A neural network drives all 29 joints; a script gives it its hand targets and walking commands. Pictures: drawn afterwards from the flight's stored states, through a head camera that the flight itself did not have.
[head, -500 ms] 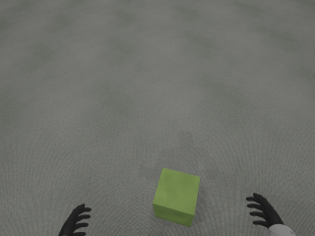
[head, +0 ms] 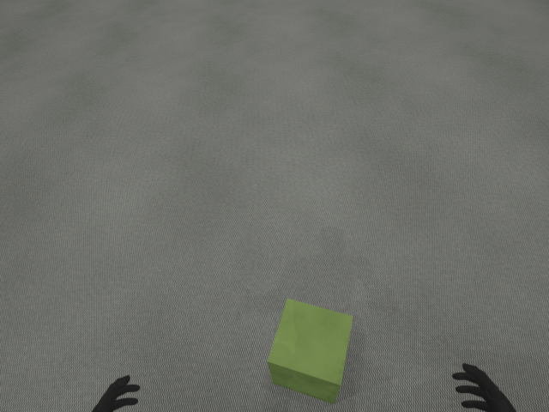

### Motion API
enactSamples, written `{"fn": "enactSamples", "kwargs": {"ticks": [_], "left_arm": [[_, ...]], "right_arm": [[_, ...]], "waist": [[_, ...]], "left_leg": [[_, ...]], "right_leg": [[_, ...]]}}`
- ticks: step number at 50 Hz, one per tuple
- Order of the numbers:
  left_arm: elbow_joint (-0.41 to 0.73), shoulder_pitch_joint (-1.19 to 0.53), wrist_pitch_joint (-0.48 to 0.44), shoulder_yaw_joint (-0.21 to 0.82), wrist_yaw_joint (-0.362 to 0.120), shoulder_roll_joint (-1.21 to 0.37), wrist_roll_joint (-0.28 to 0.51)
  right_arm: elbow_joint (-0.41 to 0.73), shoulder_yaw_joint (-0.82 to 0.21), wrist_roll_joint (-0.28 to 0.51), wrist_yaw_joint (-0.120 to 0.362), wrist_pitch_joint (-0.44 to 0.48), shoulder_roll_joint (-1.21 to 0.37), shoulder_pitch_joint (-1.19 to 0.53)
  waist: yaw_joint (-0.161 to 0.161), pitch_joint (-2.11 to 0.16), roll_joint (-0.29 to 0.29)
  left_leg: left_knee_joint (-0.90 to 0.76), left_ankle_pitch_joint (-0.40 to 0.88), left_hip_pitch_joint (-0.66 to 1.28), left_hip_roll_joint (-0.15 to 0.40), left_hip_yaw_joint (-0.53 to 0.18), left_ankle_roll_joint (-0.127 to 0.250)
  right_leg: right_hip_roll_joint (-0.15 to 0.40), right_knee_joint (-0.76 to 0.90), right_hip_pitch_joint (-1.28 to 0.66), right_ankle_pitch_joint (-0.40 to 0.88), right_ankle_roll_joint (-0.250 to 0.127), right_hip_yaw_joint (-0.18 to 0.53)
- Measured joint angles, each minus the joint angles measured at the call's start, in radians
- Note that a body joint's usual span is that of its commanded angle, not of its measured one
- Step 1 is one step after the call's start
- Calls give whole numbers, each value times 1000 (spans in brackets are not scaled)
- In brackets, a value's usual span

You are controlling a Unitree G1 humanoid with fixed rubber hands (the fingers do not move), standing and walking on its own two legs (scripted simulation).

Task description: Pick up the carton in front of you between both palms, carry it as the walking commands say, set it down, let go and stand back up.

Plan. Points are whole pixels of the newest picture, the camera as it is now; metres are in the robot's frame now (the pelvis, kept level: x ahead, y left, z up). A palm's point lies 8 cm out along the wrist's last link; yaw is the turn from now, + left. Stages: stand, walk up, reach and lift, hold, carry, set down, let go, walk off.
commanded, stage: stand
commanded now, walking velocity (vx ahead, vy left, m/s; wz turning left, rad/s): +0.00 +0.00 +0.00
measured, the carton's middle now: (310, 351) +0.40 -0.05 -0.65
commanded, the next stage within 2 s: none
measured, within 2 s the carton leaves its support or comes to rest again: neither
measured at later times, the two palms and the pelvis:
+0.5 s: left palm out of the picture +0.08 +0.31 -0.09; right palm out of the picture +0.09 -0.30 -0.10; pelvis -0.02 +0.00 +0.01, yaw +0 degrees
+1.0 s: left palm out of the picture +0.07 +0.31 -0.09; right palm out of the picture +0.07 -0.30 -0.10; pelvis -0.03 +0.00 +0.01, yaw +0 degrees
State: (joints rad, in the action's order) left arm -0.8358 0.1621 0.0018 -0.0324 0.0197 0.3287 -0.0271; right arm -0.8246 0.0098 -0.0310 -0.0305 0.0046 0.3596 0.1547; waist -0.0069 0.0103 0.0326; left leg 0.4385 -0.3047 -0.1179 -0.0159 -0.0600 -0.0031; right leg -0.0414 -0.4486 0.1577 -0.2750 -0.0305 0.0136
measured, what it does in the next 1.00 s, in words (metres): stands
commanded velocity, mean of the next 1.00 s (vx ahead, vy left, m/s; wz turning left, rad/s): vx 0.00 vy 0.00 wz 0.00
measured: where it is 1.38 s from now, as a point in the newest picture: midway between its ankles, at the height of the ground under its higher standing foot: outside the picture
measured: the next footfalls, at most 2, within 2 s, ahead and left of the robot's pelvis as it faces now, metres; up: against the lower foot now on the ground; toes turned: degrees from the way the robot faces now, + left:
none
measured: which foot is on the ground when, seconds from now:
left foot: down 0.00-1.00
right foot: down 0.00-1.00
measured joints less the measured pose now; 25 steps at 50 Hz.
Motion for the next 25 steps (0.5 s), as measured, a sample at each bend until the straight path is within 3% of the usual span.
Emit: {"fn": "enactSamples", "kwargs": {"ticks": [25], "left_arm": [[-130, -23, -6, 6, -7, 29, 8]], "right_arm": [[-129, -9, 5, 5, 11, 20, -5]], "waist": [[-3, 8, -6]], "left_leg": [[-73, 60, 34, 1, -1, -2]], "right_leg": [[4, 74, -36, 59, 1, -1]]}}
